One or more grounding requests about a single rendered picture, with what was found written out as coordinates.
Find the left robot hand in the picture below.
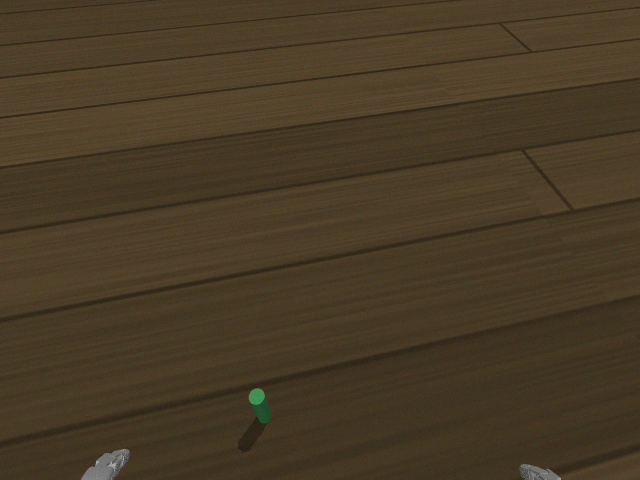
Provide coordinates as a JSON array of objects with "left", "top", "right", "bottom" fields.
[{"left": 81, "top": 449, "right": 130, "bottom": 480}]

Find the can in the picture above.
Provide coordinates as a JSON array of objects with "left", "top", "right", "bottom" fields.
[{"left": 249, "top": 388, "right": 272, "bottom": 423}]

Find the right robot hand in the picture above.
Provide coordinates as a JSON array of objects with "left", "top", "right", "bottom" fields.
[{"left": 519, "top": 464, "right": 561, "bottom": 480}]

